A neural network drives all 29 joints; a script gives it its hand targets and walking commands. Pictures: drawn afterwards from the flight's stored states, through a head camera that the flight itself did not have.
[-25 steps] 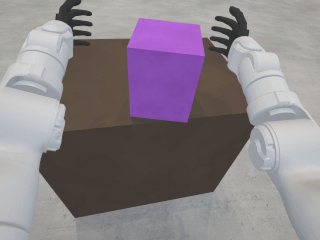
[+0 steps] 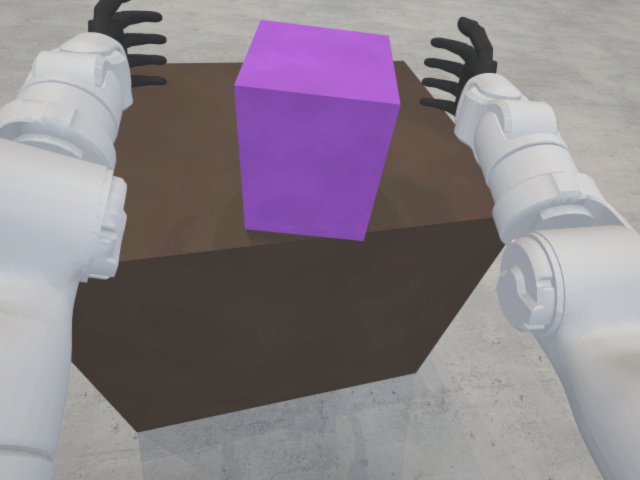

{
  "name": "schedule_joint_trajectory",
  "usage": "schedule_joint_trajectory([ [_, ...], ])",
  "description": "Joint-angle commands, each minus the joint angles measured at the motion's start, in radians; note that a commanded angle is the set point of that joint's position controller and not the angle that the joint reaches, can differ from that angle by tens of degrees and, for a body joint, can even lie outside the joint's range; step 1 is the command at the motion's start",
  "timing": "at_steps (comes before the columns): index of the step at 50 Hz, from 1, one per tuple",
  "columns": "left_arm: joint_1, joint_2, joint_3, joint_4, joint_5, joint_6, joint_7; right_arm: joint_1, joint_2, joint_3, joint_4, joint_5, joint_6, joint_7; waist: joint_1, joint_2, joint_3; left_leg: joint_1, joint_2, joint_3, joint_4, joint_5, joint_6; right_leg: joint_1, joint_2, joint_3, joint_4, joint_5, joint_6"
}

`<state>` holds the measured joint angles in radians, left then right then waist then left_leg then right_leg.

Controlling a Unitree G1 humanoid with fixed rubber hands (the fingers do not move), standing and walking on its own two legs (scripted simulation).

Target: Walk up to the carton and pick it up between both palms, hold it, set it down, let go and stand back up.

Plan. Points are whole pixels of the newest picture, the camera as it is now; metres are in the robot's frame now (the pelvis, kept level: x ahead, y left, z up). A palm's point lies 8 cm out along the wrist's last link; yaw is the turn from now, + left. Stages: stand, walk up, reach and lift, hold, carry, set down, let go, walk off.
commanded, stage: reach and lift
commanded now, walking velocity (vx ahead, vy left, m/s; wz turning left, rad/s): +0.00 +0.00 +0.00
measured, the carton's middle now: (314, 135) +0.60 -0.05 +0.12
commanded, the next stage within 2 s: none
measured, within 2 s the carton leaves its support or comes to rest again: neither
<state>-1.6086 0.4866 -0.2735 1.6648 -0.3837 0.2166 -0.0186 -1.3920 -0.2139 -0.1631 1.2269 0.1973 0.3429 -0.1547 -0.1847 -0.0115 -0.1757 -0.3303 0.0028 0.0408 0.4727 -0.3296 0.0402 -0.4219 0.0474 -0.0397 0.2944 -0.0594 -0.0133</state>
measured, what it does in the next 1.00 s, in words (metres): stands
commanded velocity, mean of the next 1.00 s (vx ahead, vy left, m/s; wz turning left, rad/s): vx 0.00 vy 0.00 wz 0.00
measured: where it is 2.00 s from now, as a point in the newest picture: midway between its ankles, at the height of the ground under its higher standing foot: outside the picture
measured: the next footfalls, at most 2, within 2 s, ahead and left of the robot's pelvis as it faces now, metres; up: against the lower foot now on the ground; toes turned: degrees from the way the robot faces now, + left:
none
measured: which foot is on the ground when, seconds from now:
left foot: down 0.00-1.00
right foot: down 0.00-1.00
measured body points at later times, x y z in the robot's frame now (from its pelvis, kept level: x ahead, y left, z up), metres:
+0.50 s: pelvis +0.01 -0.01 +0.00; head +0.05 +0.04 +0.44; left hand +0.53 +0.17 +0.21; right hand +0.46 -0.23 +0.20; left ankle -0.07 +0.08 -0.74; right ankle +0.04 -0.12 -0.74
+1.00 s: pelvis +0.01 -0.01 +0.00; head +0.06 +0.03 +0.44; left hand +0.53 +0.12 +0.20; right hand +0.48 -0.18 +0.18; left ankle -0.07 +0.08 -0.74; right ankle +0.04 -0.12 -0.74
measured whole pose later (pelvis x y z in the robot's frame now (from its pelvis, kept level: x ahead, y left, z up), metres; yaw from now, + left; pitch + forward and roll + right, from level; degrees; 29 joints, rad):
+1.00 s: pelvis +0.01 -0.01 +0.00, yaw +0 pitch +16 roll -2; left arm -1.45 0.37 -0.02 1.59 -0.26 0.00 -0.06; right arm -1.24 -0.06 -0.35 1.24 -0.04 0.09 -0.15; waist -0.18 -0.03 -0.19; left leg -0.43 0.00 0.04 0.47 -0.32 0.02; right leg -0.54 0.04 -0.04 0.34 -0.08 -0.02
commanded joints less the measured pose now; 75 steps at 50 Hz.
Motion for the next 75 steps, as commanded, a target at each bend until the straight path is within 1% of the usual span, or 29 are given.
schedule_joint_trajectory([
  [1, -0.422, 0.082, 0.015, -0.123, -0.08, -0.085, -0.013, -0.46, -0.13, -0.094, -0.052, -0.048, -0.095, 0.004, -0.034, 0.123, -0.61, 0.046, 0.072, -0.097, -0.034, 0.772, -0.14, 0.288, -0.049, -0.002, 0.101, 0.401, -0.043],
  [2, -0.45, 0.058, -0.026, -0.177, -0.07, -0.097, -0.009, -0.416, -0.131, -0.127, 0.013, -0.063, -0.103, 0.004, -0.077, 0.184, -0.602, 0.114, 0.071, -0.103, -0.047, 0.776, -0.156, 0.231, -0.042, -0.015, 0.099, 0.318, -0.043],
  [3, -0.392, 0.052, -0.01, -0.172, -0.071, -0.1, -0.011, -0.434, -0.131, -0.093, -0.026, -0.057, -0.111, 0.006, -0.021, 0.153, -0.562, 0.122, 0.091, -0.093, -0.036, 0.842, -0.16, 0.216, -0.041, -0.021, 0.09, 0.309, -0.052],
  [4, -0.385, 0.021, -0.026, -0.194, -0.062, -0.103, -0.002, -0.372, -0.125, -0.134, 0.064, -0.057, -0.125, 0.018, -0.058, 0.198, -0.585, 0.143, 0.095, -0.087, -0.024, 0.901, -0.178, 0.175, -0.037, -0.019, 0.056, 0.3, -0.07],
  [5, -0.396, 0.048, 0.011, -0.162, -0.085, -0.113, -0.005, -0.421, -0.089, -0.078, -0.044, -0.044, -0.125, 0.014, -0.002, 0.136, -0.585, 0.071, 0.083, -0.088, -0.026, 0.81, -0.155, 0.241, -0.053, 0.0, 0.05, 0.324, -0.065],
  [6, -0.42, 0.039, -0.012, -0.161, -0.077, -0.109, -0.011, -0.392, -0.111, -0.117, -0.014, -0.054, -0.126, 0.016, -0.05, 0.187, -0.592, 0.088, 0.075, -0.085, -0.032, 0.773, -0.152, 0.222, -0.051, -0.012, 0.084, 0.341, -0.053],
  [9, -0.39, -0.017, -0.038, -0.195, -0.08, -0.146, -0.026, -0.384, -0.078, -0.128, -0.023, -0.088, -0.157, 0.017, -0.072, 0.159, -0.574, 0.109, 0.079, -0.08, -0.028, 0.806, -0.152, 0.223, -0.058, -0.012, 0.084, 0.341, -0.046],
  [11, -0.362, 0.049, 0.015, -0.115, -0.095, -0.157, -0.023, -0.386, -0.049, -0.068, -0.069, -0.069, -0.158, 0.022, 0.006, 0.081, -0.567, -0.01, 0.071, -0.079, -0.026, 0.74, -0.132, 0.291, -0.072, 0.01, 0.084, 0.357, -0.052],
  [14, -0.365, 0.024, 0.003, -0.166, -0.071, -0.184, -0.015, -0.33, -0.063, -0.096, -0.058, -0.076, -0.182, 0.024, -0.037, 0.139, -0.595, 0.043, 0.075, -0.077, -0.045, 0.736, -0.144, 0.242, -0.068, -0.007, 0.133, 0.337, -0.025],
  [19, -0.377, 0.031, 0.065, -0.24, -0.043, -0.224, -0.014, -0.372, -0.053, -0.112, -0.174, -0.105, -0.242, 0.022, 0.022, 0.138, -0.755, -0.033, 0.063, -0.074, -0.012, 0.783, -0.152, 0.352, -0.088, 0.015, 0.146, 0.468, -0.044],
  [20, -0.387, 0.015, 0.038, -0.162, -0.058, -0.224, -0.017, -0.353, -0.039, -0.11, -0.154, -0.096, -0.235, 0.022, -0.012, 0.142, -0.764, -0.068, 0.06, -0.089, -0.032, 0.735, -0.146, 0.323, -0.078, 0.015, 0.165, 0.454, -0.039],
  [22, -0.343, 0.025, 0.044, -0.138, -0.041, -0.228, -0.029, -0.344, -0.003, -0.11, -0.11, -0.078, -0.226, 0.02, 0.017, 0.15, -0.685, -0.106, 0.051, -0.071, -0.033, 0.686, -0.135, 0.357, -0.097, 0.031, 0.152, 0.42, -0.043],
  [23, -0.34, -0.044, 0.03, -0.218, -0.023, -0.232, -0.018, -0.326, -0.035, -0.117, -0.089, -0.086, -0.246, 0.031, -0.019, 0.21, -0.72, 0.033, 0.079, -0.09, -0.051, 0.812, -0.171, 0.259, -0.077, -0.003, 0.164, 0.376, -0.029],
  [25, -0.356, 0.013, 0.073, -0.189, -0.014, -0.245, -0.029, -0.359, -0.016, -0.1, -0.153, -0.08, -0.265, 0.026, 0.041, 0.146, -0.675, -0.013, 0.073, -0.068, -0.006, 0.82, -0.155, 0.269, -0.079, 0.014, 0.111, 0.35, -0.039],
  [28, -0.332, 0.007, 0.061, -0.139, -0.003, -0.242, -0.031, -0.343, -0.012, -0.082, -0.118, -0.083, -0.249, 0.021, -0.003, 0.13, -0.642, -0.078, 0.056, -0.07, -0.056, 0.704, -0.126, 0.36, -0.085, 0.019, 0.176, 0.437, -0.002],
  [34, -0.355, 0.017, 0.117, -0.209, 0.042, -0.265, -0.039, -0.347, 0.031, -0.111, -0.147, -0.081, -0.271, 0.013, 0.03, 0.167, -0.705, -0.059, 0.046, -0.079, -0.048, 0.727, -0.141, 0.381, -0.1, 0.022, 0.167, 0.414, -0.004],
  [40, -0.355, -0.056, 0.158, -0.263, 0.131, -0.271, -0.044, -0.349, 0.064, -0.18, -0.183, -0.177, -0.304, 0.019, 0.017, 0.177, -0.707, -0.048, 0.059, -0.067, -0.056, 0.804, -0.158, 0.408, -0.092, 0.009, 0.177, 0.472, -0.007],
  [42, -0.319, -0.083, 0.173, -0.22, 0.14, -0.269, -0.047, -0.355, 0.097, -0.161, -0.181, -0.188, -0.306, 0.031, 0.05, 0.149, -0.685, -0.043, 0.065, -0.051, -0.056, 0.829, -0.155, 0.394, -0.089, 0.012, 0.162, 0.442, -0.011],
  [46, -0.37, -0.079, 0.238, -0.274, 0.235, -0.265, -0.048, -0.364, 0.144, -0.259, -0.201, -0.246, -0.295, 0.011, 0.007, 0.188, -0.688, -0.093, 0.052, -0.061, -0.103, 0.724, -0.139, 0.485, -0.097, 0.009, 0.198, 0.459, 0.015],
  [52, -0.349, -0.134, 0.383, -0.271, 0.373, -0.265, -0.061, -0.383, 0.253, -0.341, -0.323, -0.388, -0.323, 0.025, 0.055, 0.155, -0.703, -0.089, 0.059, -0.028, -0.077, 0.759, -0.145, 0.522, -0.099, 0.018, 0.17, 0.453, 0.017],
  [54, -0.277, -0.148, 0.462, -0.215, 0.452, -0.237, -0.054, -0.295, 0.246, -0.397, -0.212, -0.43, -0.31, 0.043, 0.06, 0.175, -0.601, -0.065, 0.069, -0.036, -0.092, 0.79, -0.152, 0.498, -0.096, 0.01, 0.17, 0.38, 0.022],
  [56, -0.355, -0.32, 0.492, -0.257, 0.481, -0.255, -0.111, -0.397, 0.469, -0.368, -0.346, -0.505, -0.312, 0.088, 0.055, 0.113, -0.623, -0.148, 0.044, -0.011, -0.116, 0.706, -0.126, 0.635, -0.116, 0.023, 0.18, 0.472, 0.029],
  [61, -0.22, -0.507, 0.675, -0.227, 0.672, -0.214, -0.151, -0.352, 0.597, -0.429, -0.295, -0.597, -0.317, 0.16, 0.067, 0.198, -0.501, -0.038, 0.052, -0.013, -0.136, 0.801, -0.138, 0.631, -0.118, -0.002, 0.195, 0.45, 0.054],
  [63, -0.243, -0.545, 0.654, -0.277, 0.65, -0.219, -0.142, -0.301, 0.606, -0.455, -0.281, -0.629, -0.324, 0.163, 0.015, 0.203, -0.53, 0.021, 0.062, -0.044, -0.107, 0.835, -0.149, 0.552, -0.1, -0.018, 0.17, 0.363, 0.052],
  [66, -0.217, -0.559, 0.681, -0.184, 0.656, -0.2, -0.15, -0.312, 0.629, -0.438, -0.315, -0.62, -0.326, 0.185, 0.054, 0.176, -0.523, 0.041, 0.072, -0.047, -0.12, 0.798, -0.153, 0.502, -0.098, -0.011, 0.15, 0.289, 0.046],
  [68, -0.258, -0.599, 0.639, -0.257, 0.649, -0.201, -0.137, -0.301, 0.618, -0.476, -0.255, -0.638, -0.344, 0.19, 0.014, 0.226, -0.508, 0.141, 0.101, -0.047, -0.07, 0.943, -0.183, 0.394, -0.077, -0.031, 0.128, 0.206, 0.039],
  [69, -0.229, -0.581, 0.669, -0.213, 0.658, -0.196, -0.143, -0.27, 0.613, -0.464, -0.21, -0.634, -0.324, 0.188, 0.056, 0.195, -0.451, 0.09, 0.087, -0.031, -0.068, 0.882, -0.165, 0.436, -0.09, -0.01, 0.091, 0.216, 0.023],
  [72, -0.22, -0.609, 0.67, -0.258, 0.675, -0.197, -0.143, -0.275, 0.687, -0.414, -0.275, -0.602, -0.335, 0.188, 0.036, 0.191, -0.49, 0.047, 0.058, -0.033, -0.106, 0.77, -0.158, 0.556, -0.101, -0.011, 0.129, 0.367, 0.035],
  [75, -0.254, -0.597, 0.651, -0.227, 0.646, -0.2, -0.141, -0.288, 0.67, -0.441, -0.275, -0.614, -0.322, 0.189, 0.043, 0.17, -0.465, -0.003, 0.066, -0.022, -0.101, 0.715, -0.156, 0.529, -0.106, 0.0, 0.116, 0.263, 0.032],
])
